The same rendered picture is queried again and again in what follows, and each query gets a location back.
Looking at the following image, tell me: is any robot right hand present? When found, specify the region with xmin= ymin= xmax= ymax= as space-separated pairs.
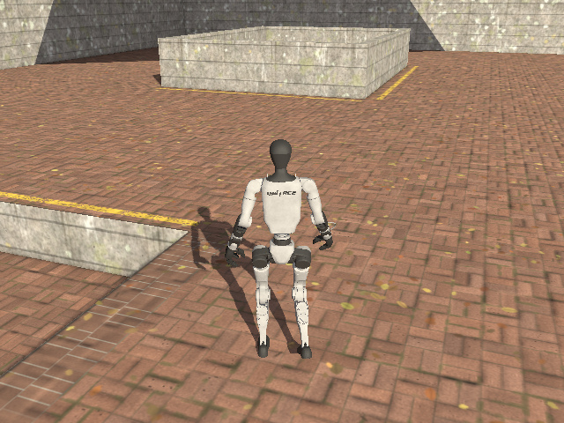
xmin=313 ymin=235 xmax=333 ymax=250

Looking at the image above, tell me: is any robot right thigh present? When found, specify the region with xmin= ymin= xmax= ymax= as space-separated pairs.
xmin=292 ymin=246 xmax=311 ymax=302

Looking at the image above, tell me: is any robot right upper arm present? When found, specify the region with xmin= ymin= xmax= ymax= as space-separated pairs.
xmin=300 ymin=177 xmax=325 ymax=225

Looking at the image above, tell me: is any robot left hand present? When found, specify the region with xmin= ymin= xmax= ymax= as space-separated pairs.
xmin=225 ymin=246 xmax=245 ymax=267

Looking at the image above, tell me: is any right robot foot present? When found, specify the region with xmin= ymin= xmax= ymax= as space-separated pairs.
xmin=297 ymin=343 xmax=312 ymax=359

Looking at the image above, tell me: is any robot left upper arm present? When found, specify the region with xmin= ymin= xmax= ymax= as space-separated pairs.
xmin=238 ymin=178 xmax=263 ymax=228

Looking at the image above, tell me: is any robot right forearm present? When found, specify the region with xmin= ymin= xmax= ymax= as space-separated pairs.
xmin=316 ymin=211 xmax=331 ymax=240

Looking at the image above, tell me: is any robot left forearm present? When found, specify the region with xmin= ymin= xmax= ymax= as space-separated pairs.
xmin=227 ymin=215 xmax=247 ymax=250

